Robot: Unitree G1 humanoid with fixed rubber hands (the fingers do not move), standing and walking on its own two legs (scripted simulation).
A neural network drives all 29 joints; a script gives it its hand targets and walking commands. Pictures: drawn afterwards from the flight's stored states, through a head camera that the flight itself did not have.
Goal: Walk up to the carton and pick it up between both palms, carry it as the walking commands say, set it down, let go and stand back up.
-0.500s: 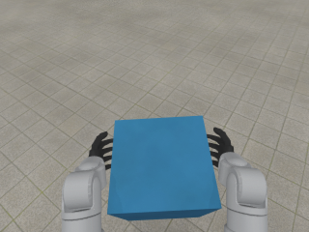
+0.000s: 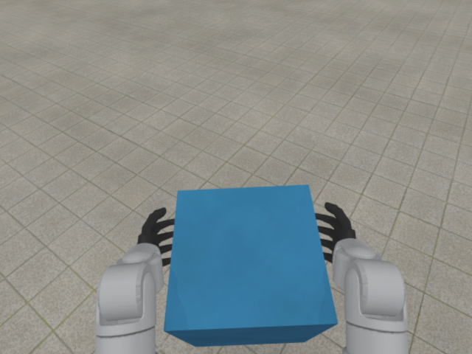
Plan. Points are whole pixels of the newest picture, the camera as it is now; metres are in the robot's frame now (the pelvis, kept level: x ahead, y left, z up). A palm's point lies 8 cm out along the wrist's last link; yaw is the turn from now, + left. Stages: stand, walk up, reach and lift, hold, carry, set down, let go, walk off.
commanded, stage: carry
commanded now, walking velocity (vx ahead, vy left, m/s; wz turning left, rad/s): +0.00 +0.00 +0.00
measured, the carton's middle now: (246, 273) +0.26 -0.01 +0.00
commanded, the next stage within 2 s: none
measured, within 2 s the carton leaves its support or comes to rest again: neither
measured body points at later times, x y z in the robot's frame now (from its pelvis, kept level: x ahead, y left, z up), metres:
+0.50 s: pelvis -0.02 +0.04 +0.00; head -0.04 +0.05 +0.45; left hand +0.25 +0.19 +0.08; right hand +0.25 -0.12 +0.09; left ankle +0.03 +0.11 -0.73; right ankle +0.00 -0.11 -0.73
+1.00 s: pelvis -0.01 +0.00 +0.00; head -0.03 +0.00 +0.45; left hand +0.26 +0.15 +0.08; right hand +0.26 -0.15 +0.09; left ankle +0.03 +0.11 -0.73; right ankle +0.00 -0.11 -0.73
